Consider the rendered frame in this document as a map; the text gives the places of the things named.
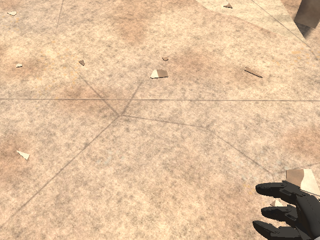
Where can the right robot hand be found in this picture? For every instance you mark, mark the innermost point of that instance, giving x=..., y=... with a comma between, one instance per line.
x=303, y=220

